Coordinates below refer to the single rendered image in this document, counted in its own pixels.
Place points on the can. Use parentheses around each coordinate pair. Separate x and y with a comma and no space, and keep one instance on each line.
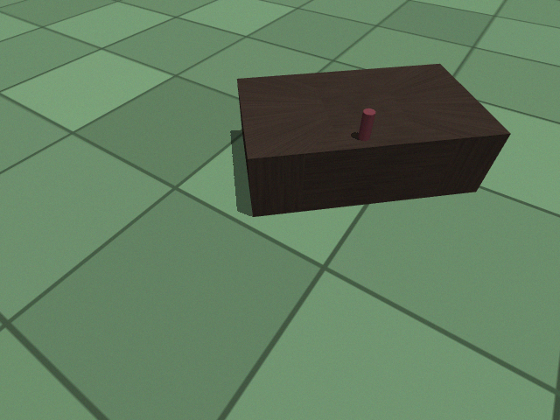
(366,124)

